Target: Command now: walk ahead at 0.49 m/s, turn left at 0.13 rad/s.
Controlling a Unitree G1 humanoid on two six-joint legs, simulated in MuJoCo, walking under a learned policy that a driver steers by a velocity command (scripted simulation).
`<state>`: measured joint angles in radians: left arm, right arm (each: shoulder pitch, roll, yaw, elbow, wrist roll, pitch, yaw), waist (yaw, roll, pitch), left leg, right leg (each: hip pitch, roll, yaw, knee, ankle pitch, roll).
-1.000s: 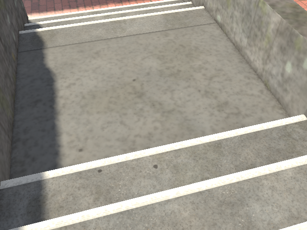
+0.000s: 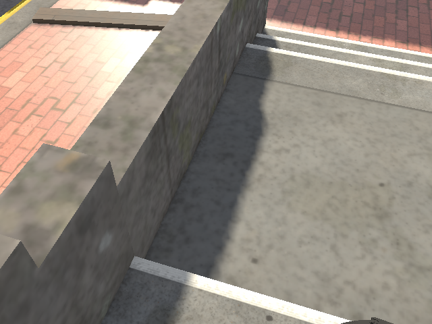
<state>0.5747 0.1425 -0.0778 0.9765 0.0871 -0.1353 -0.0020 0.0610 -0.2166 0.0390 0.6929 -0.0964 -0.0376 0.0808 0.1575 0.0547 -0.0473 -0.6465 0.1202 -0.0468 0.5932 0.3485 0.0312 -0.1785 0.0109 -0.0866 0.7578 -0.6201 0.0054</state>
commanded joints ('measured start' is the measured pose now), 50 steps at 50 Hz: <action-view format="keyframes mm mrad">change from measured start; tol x32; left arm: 1 -25 193 40 -25 -21 -3 -12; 6 312 1 -3 89 17 52 -77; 9 -268 149 49 -129 -58 5 -56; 29 -652 65 63 -276 -13 94 -110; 36 -598 129 92 -189 -7 75 -92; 40 254 329 191 89 -12 65 -77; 50 -256 124 121 -19 -2 -24 -60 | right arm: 1 -46 -101 -22 -61 -10 10 -7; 7 747 -152 -94 159 -26 -12 6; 13 250 28 -9 125 43 -116 -55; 39 728 18 -6 453 -50 -57 -25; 42 199 -107 -47 207 61 -96 9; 50 247 14 -1 159 -13 -39 -13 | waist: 1 -62 -66 197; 6 -241 196 -420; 9 -293 8 105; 33 -289 -87 274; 40 64 -198 -452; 50 -183 -40 135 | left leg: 1 205 -11 22 -159 -5 20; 3 295 -13 42 -334 33 50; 6 1352 259 -181 136 408 371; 9 767 209 -306 -235 -637 209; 13 319 208 -196 -414 -461 215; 34 753 156 156 -143 -232 153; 37 648 109 287 155 90 104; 40 -119 -141 152 1107 -1098 -114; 50 166 39 -85 229 -149 21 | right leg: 1 -208 -222 254 -180 104 -178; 4 -85 -166 176 145 302 -124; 8 -901 -18 122 1137 -20 -31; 22 -545 -157 156 -66 1199 -93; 33 -533 -151 92 -338 761 -73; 36 -273 -76 9 -340 680 -93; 40 1135 -367 571 -100 1337 -498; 46 -147 -232 337 -466 862 -358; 50 -337 -130 275 -335 634 -291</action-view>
